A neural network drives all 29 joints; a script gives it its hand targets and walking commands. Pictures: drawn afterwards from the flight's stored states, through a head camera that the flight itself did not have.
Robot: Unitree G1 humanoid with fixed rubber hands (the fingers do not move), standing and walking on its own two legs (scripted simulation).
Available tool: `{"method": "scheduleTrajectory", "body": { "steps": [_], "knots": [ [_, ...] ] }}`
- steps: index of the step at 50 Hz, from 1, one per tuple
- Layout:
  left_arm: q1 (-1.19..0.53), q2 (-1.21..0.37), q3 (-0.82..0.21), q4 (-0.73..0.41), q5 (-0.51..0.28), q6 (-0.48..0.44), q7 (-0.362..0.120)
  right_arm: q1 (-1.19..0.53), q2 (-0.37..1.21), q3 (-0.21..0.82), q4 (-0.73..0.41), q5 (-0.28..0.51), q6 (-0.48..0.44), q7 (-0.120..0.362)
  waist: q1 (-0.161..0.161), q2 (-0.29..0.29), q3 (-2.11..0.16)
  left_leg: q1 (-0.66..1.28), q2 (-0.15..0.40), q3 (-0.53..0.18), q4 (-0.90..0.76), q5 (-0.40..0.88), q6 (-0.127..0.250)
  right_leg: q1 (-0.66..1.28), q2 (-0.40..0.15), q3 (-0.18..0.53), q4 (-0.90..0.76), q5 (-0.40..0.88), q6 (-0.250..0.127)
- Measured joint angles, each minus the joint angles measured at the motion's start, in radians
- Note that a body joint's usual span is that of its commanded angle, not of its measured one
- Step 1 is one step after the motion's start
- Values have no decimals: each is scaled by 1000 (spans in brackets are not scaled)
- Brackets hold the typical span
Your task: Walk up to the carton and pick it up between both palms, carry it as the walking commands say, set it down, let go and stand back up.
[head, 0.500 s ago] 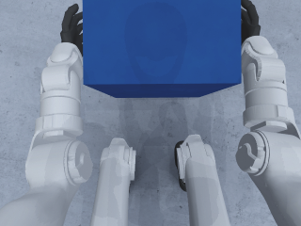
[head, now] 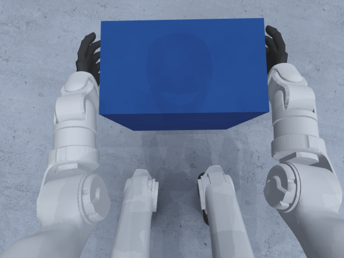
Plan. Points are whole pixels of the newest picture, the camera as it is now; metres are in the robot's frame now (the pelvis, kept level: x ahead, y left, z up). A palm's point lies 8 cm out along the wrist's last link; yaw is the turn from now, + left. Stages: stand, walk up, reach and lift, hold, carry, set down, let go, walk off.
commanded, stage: reach and lift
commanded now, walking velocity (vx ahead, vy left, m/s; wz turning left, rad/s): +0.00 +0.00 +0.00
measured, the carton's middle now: (180, 90) +0.49 -0.02 -0.15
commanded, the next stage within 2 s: none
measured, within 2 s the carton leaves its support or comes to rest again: neither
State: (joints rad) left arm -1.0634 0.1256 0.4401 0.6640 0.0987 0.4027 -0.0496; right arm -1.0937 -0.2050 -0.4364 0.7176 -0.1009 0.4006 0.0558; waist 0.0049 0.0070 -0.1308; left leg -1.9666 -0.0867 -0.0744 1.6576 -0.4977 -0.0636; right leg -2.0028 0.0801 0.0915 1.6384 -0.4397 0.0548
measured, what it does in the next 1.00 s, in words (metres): rises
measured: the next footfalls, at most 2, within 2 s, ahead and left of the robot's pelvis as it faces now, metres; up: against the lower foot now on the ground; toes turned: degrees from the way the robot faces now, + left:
none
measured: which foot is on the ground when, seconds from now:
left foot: down 0.00-1.00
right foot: down 0.00-1.00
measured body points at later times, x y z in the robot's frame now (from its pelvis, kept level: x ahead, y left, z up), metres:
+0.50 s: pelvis +0.02 +0.00 +0.06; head +0.27 -0.01 +0.44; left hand +0.50 +0.18 -0.01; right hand +0.50 -0.20 -0.01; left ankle +0.10 +0.13 -0.48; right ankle +0.11 -0.13 -0.48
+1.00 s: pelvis +0.04 +0.00 +0.13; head +0.25 -0.01 +0.53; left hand +0.48 +0.18 +0.07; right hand +0.48 -0.20 +0.06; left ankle +0.10 +0.13 -0.48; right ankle +0.11 -0.13 -0.48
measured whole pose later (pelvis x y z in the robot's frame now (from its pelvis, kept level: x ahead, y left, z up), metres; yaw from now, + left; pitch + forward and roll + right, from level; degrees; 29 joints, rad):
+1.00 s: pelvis +0.04 +0.00 +0.13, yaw -1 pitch +38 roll +1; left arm -0.71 0.04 0.40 0.60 0.13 0.38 -0.09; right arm -0.74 -0.08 -0.43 0.63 -0.14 0.37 0.08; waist 0.01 0.00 -0.23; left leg -1.43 -0.08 -0.10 1.19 -0.43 -0.04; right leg -1.46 0.07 0.12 1.18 -0.38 0.04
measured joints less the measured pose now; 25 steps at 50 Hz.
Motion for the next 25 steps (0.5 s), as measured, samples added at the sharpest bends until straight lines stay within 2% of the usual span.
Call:
{"method": "scheduleTrajectory", "body": {
  "steps": [25],
  "knots": [
    [160, -42, -11, -23, 21, -10, -19, 165, 62, -5, -32, -22, -13, 9, 0, -4, -73, 235, 0, -13, -213, 28, 13, 241, -1, 12, -213, 21, -1]
  ]
}}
